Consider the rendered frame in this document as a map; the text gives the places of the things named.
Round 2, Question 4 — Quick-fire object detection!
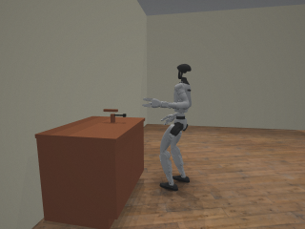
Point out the robot left forearm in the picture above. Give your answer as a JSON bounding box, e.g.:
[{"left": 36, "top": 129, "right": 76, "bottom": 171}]
[{"left": 160, "top": 101, "right": 189, "bottom": 110}]

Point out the robot left foot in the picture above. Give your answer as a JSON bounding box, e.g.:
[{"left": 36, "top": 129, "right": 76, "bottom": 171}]
[{"left": 159, "top": 182, "right": 178, "bottom": 191}]

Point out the left robot hand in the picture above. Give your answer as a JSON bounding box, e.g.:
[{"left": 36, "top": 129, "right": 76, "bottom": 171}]
[{"left": 142, "top": 97, "right": 161, "bottom": 108}]

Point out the tap lever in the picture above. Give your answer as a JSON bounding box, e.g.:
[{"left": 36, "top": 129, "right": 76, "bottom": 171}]
[{"left": 114, "top": 114, "right": 127, "bottom": 117}]

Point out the counter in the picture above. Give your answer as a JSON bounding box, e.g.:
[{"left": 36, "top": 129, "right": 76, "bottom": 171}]
[{"left": 34, "top": 109, "right": 146, "bottom": 229}]

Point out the right robot hand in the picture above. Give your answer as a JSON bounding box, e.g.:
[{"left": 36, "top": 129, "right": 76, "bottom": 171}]
[{"left": 161, "top": 114, "right": 174, "bottom": 125}]

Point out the right robot thigh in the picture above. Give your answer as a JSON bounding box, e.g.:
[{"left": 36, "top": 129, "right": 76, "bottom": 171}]
[{"left": 171, "top": 124, "right": 188, "bottom": 156}]

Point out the left robot upper arm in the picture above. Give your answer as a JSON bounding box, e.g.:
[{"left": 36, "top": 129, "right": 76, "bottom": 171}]
[{"left": 174, "top": 83, "right": 190, "bottom": 110}]

